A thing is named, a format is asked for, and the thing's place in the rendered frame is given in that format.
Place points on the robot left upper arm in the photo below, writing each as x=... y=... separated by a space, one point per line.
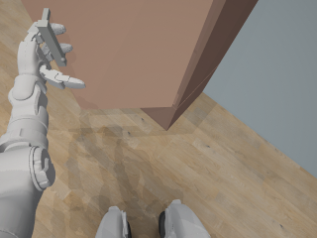
x=24 y=175

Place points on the right robot thigh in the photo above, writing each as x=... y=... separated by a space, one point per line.
x=180 y=219

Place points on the handle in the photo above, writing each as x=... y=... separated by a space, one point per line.
x=49 y=37

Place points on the robot thigh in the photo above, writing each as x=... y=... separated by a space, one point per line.
x=114 y=224
x=180 y=219

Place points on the robot left forearm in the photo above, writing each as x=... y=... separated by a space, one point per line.
x=29 y=122

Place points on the robot left hand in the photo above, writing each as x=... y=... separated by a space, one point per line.
x=31 y=59

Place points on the left robot thigh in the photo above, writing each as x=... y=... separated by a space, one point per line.
x=114 y=224

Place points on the cupboard door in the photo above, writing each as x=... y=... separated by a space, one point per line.
x=129 y=53

